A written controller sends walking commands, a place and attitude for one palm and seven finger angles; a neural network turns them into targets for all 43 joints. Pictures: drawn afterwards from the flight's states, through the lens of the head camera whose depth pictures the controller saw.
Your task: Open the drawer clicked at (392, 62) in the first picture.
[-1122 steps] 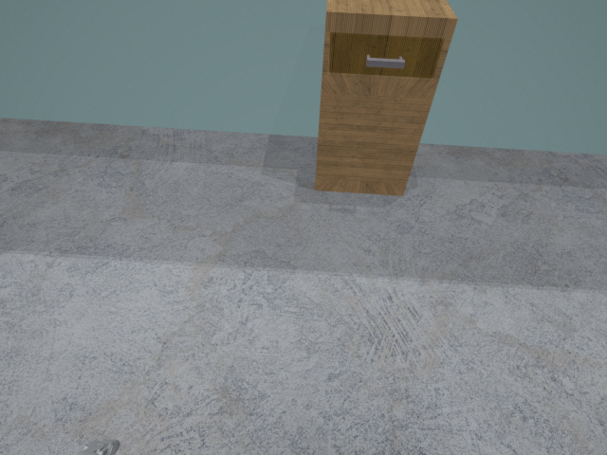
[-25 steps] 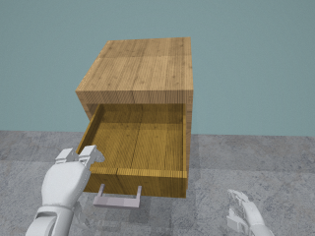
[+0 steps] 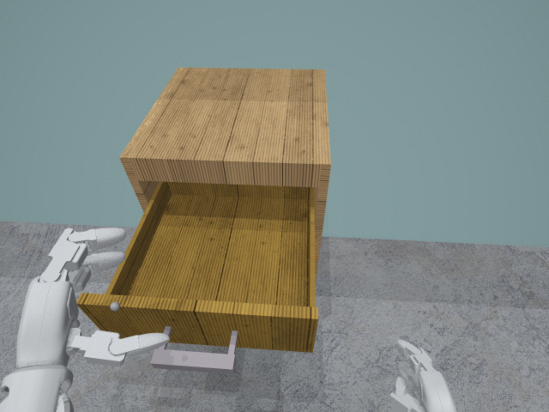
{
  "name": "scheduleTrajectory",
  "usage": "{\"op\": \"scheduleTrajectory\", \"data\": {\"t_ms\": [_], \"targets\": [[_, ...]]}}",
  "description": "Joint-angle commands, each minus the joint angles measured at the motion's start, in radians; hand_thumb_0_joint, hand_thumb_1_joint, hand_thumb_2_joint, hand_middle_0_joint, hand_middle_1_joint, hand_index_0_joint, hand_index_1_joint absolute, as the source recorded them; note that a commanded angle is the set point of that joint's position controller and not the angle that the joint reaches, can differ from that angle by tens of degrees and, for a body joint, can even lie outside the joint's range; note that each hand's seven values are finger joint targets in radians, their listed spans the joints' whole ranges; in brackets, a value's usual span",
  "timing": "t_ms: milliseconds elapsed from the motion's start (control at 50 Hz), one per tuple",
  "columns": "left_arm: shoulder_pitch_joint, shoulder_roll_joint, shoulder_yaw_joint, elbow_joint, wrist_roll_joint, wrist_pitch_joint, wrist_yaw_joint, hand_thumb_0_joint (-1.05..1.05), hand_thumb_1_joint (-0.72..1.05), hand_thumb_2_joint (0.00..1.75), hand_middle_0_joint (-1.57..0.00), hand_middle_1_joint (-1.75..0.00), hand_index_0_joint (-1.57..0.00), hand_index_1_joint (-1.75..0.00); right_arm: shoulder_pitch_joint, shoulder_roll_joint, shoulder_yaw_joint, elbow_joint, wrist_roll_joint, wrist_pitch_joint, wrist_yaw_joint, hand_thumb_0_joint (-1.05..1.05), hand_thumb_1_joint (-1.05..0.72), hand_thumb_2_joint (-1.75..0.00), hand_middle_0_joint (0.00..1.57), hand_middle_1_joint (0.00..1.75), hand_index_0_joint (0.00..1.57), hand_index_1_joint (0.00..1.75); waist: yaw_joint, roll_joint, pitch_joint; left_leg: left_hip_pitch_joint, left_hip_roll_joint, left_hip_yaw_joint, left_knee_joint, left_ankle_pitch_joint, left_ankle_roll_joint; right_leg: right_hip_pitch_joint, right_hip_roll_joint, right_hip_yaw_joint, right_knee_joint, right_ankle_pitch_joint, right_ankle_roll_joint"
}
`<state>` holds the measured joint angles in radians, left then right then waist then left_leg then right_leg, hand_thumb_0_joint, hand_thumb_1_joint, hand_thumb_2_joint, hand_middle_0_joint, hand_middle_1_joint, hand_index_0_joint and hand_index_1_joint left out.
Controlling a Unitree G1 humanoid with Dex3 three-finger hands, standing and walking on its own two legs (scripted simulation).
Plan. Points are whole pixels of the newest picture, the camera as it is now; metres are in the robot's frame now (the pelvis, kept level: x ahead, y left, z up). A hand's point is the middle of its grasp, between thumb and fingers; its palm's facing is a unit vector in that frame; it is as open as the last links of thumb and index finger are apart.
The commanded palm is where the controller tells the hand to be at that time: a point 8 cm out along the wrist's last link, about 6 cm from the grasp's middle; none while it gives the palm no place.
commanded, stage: draw the hand back to the body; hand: left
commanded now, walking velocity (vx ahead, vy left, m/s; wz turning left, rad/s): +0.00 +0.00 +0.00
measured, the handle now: (197, 348) +0.24 +0.16 -0.09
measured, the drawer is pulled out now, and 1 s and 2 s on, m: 0.30 0.30 0.30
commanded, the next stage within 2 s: step back with the hand held close in 0.68 s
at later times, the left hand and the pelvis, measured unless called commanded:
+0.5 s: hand (63, 309) +0.18 +0.24 +0.16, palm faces +0.40 -0.82 -0.40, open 8.4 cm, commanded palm +0.13 +0.28 +0.18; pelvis +0.00 +0.00 +0.00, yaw +0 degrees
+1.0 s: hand (61, 312) +0.18 +0.24 +0.16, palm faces +0.33 -0.82 -0.47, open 7.4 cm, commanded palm +0.11 +0.29 +0.18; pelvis -0.02 +0.01 +0.00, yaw +1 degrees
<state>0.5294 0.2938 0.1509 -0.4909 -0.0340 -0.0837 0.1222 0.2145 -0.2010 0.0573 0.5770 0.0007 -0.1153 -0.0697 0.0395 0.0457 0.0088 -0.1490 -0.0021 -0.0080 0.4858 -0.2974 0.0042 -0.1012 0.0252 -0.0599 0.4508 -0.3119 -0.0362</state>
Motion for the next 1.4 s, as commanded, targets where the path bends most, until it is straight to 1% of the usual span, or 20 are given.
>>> {"op": "scheduleTrajectory", "data": {"t_ms": [0,220,260,360,400,460,580,640,700,760,780,820,860,940,1000,1080,1160,1260,1320,1380], "targets": [[-0.004,0.127,0.114,-0.208,-0.016,-0.075,0.0,0.0,0.09,0.55,-0.26,-0.82,-0.26,-0.82,-0.164,-0.098,-0.056,-0.153,0.006,-0.064,-0.001,0.0,-0.9,-0.9,0.2,0.3,0.2,0.3,0.014,0.002,-0.093,0.078,0.035,0.001,-0.057,0.347,0.022,-0.027,-0.051,0.008,-0.08,0.35,0.014],[-0.002,0.185,0.214,-0.217,-0.03,-0.074,0.006,0.0,0.48,0.72,-0.23,-0.57,-0.23,-0.57,-0.18,-0.099,-0.071,-0.142,0.017,-0.04,-0.009,0.0,-0.9,-0.9,0.2,0.3,0.2,0.3,0.015,-0.022,-0.1,0.094,0.037,0.003,-0.069,0.372,0.021,-0.014,-0.055,0.011,-0.093,0.381,0.021],[-0.008,0.188,0.228,-0.188,-0.028,-0.072,0.007,0.0,0.55,0.75,-0.22,-0.52,-0.22,-0.52,-0.179,-0.102,-0.07,-0.125,0.014,-0.036,-0.01,0.0,-0.9,-0.9,0.2,0.3,0.2,0.3,0.016,0.021,-0.083,0.096,0.031,0.009,-0.069,0.359,0.02,-0.027,-0.052,0.012,-0.109,0.37,0.02],[-0.028,0.205,0.257,-0.182,-0.035,-0.07,0.01,0.0,0.73,0.82,-0.21,-0.41,-0.21,-0.41,-0.187,-0.104,-0.07,-0.125,0.015,-0.03,-0.012,0.0,-0.9,-0.9,0.2,0.3,0.2,0.3,0.019,0.017,-0.066,0.096,0.033,0.003,-0.084,0.322,0.018,-0.037,-0.048,0.011,-0.124,0.317,0.019],[-0.023,0.186,0.241,-0.172,-0.038,-0.069,0.007,0.0,0.8,0.86,-0.21,-0.37,-0.21,-0.37,-0.191,-0.107,-0.071,-0.131,0.016,-0.03,-0.011,0.0,-0.9,-0.9,0.2,0.3,0.2,0.3,0.018,-0.025,-0.067,0.093,0.033,-0.002,-0.086,0.318,0.022,-0.033,-0.049,0.011,-0.121,0.318,0.021],[-0.038,0.187,0.233,-0.18,-0.034,-0.068,0.008,0.0,0.9,0.9,-0.2,-0.3,-0.2,-0.3,-0.19,-0.109,-0.068,-0.128,0.015,-0.031,-0.008,0.0,-0.9,-0.9,0.2,0.3,0.2,0.3,0.017,0.016,-0.068,0.093,0.03,-0.004,-0.09,0.31,0.018,-0.033,-0.049,0.011,-0.124,0.301,0.018],[-0.04,0.19,0.23,-0.206,-0.036,-0.063,0.011,0.0,0.9,0.9,-0.2,-0.3,-0.2,-0.3,-0.193,-0.104,-0.066,-0.135,0.017,-0.034,-0.008,0.0,-0.9,-0.9,0.2,0.3,0.2,0.3,0.016,0.003,-0.073,0.091,0.036,-0.014,-0.094,0.311,0.016,-0.024,-0.051,0.014,-0.113,0.294,0.016],[-0.048,0.206,0.248,-0.216,-0.036,-0.064,0.015,0.0,0.9,0.9,-0.2,-0.3,-0.2,-0.3,-0.2,-0.106,-0.066,-0.131,0.016,-0.036,-0.009,0.0,-0.9,-0.9,0.2,0.3,0.2,0.3,0.02,0.031,-0.069,0.081,0.033,-0.015,-0.096,0.297,0.013,-0.02,-0.05,0.016,-0.116,0.28,0.013],[-0.023,0.19,0.241,-0.175,-0.038,-0.062,0.013,0.0,0.9,0.9,-0.2,-0.3,-0.2,-0.3,-0.197,-0.105,-0.067,-0.125,0.016,-0.03,-0.009,0.0,-0.9,-0.9,0.2,0.3,0.2,0.3,0.021,-0.009,-0.058,0.081,0.034,-0.013,-0.097,0.282,0.016,-0.034,-0.048,0.01,-0.122,0.27,0.017],[-0.034,0.198,0.244,-0.187,-0.034,-0.065,0.014,0.0,0.9,0.9,-0.2,-0.3,-0.2,-0.3,-0.198,-0.107,-0.069,-0.122,0.017,-0.033,-0.009,0.0,-0.9,-0.9,0.2,0.3,0.2,0.3,0.019,0.022,-0.06,0.084,0.032,-0.01,-0.092,0.281,0.017,-0.038,-0.05,0.018,-0.127,0.271,0.015],[-0.172,0.345,0.393,-0.309,-0.037,-0.108,0.018,0.0,0.9,0.9,-0.2,-0.3,-0.2,-0.3,-0.149,-0.127,-0.069,-0.163,0.024,-0.013,-0.003,0.0,-0.9,-0.9,0.2,0.3,0.2,0.3,-0.018,-0.01,0.036,-0.009,0.047,-0.046,-0.061,0.228,0.039,-0.124,-0.098,0.109,-0.176,0.315,0.021],[-0.017,0.222,0.304,-0.175,-0.026,-0.115,-0.001,0.0,0.9,0.9,-0.2,-0.3,-0.2,-0.3,-0.163,-0.113,-0.077,-0.146,0.021,0.009,0.001,0.0,-0.9,-0.9,0.2,0.3,0.2,0.3,-0.025,-0.094,0.012,-0.004,0.043,-0.055,-0.036,0.206,0.039,-0.134,-0.121,0.105,-0.178,0.303,0.023],[0.035,0.209,0.292,-0.199,-0.021,-0.136,-0.006,0.0,0.9,0.9,-0.2,-0.3,-0.2,-0.3,-0.166,-0.126,-0.081,-0.149,0.015,0.019,0.004,0.0,-0.9,-0.9,0.2,0.3,0.2,0.3,-0.026,-0.031,-0.047,-0.004,0.044,-0.048,-0.031,0.264,0.042,-0.108,-0.125,0.086,-0.146,0.351,0.023],[0.116,0.23,0.312,-0.267,-0.023,-0.145,0.0,0.0,0.9,0.9,-0.2,-0.3,-0.2,-0.3,-0.172,-0.137,-0.099,-0.171,0.019,0.042,0.003,0.0,-0.9,-0.9,0.2,0.3,0.2,0.3,-0.026,0.015,-0.159,-0.005,0.066,-0.052,-0.027,0.407,0.04,-0.051,-0.125,0.07,-0.073,0.42,0.024],[0.154,0.249,0.339,-0.287,-0.026,-0.146,0.008,0.0,0.9,0.9,-0.2,-0.3,-0.2,-0.3,-0.17,-0.131,-0.109,-0.182,0.023,0.061,-0.002,0.0,-0.9,-0.9,0.2,0.3,0.2,0.3,-0.028,-0.034,-0.186,-0.031,0.082,-0.068,-0.022,0.455,0.04,-0.04,-0.114,0.058,-0.038,0.422,0.028],[0.17,0.257,0.349,-0.316,-0.032,-0.147,0.016,0.0,0.9,0.9,-0.2,-0.3,-0.2,-0.3,-0.167,-0.131,-0.116,-0.192,0.028,0.069,-0.009,0.0,-0.9,-0.9,0.2,0.3,0.2,0.3,-0.033,-0.008,-0.192,-0.061,0.101,-0.091,-0.028,0.464,0.04,-0.054,-0.107,0.054,0.002,0.384,0.026],[0.187,0.26,0.357,-0.333,-0.032,-0.148,0.025,0.0,0.9,0.9,-0.2,-0.3,-0.2,-0.3,-0.164,-0.129,-0.117,-0.192,0.024,0.062,-0.012,0.0,-0.9,-0.9,0.2,0.3,0.2,0.3,-0.03,0.021,-0.193,-0.118,0.127,-0.116,-0.053,0.431,0.049,-0.049,-0.091,0.048,0.044,0.314,0.031],[0.177,0.25,0.349,-0.35,-0.031,-0.153,0.029,0.0,0.9,0.9,-0.2,-0.3,-0.2,-0.3,-0.153,-0.133,-0.115,-0.192,0.022,0.043,-0.008,0.0,-0.9,-0.9,0.2,0.3,0.2,0.3,-0.033,0.057,-0.161,-0.236,0.153,-0.144,-0.085,0.271,0.063,-0.047,-0.084,0.061,0.092,0.19,0.028],[0.155,0.251,0.353,-0.345,-0.031,-0.157,0.033,0.0,0.9,0.9,-0.2,-0.3,-0.2,-0.3,-0.152,-0.13,-0.111,-0.192,0.024,0.033,-0.007,0.0,-0.9,-0.9,0.2,0.3,0.2,0.3,-0.036,0.018,-0.128,-0.318,0.146,-0.145,-0.076,0.099,0.065,-0.056,-0.096,0.093,0.08,0.152,0.026],[0.131,0.246,0.341,-0.357,-0.03,-0.165,0.039,0.0,0.9,0.9,-0.2,-0.3,-0.2,-0.3,-0.14,-0.131,-0.11,-0.191,0.023,0.024,-0.006,0.0,-0.9,-0.9,0.2,0.3,0.2,0.3,-0.048,-0.028,-0.102,-0.306,0.097,-0.129,-0.015,-0.043,0.05,-0.144,-0.136,0.154,-0.014,0.081,-0.001]]}}
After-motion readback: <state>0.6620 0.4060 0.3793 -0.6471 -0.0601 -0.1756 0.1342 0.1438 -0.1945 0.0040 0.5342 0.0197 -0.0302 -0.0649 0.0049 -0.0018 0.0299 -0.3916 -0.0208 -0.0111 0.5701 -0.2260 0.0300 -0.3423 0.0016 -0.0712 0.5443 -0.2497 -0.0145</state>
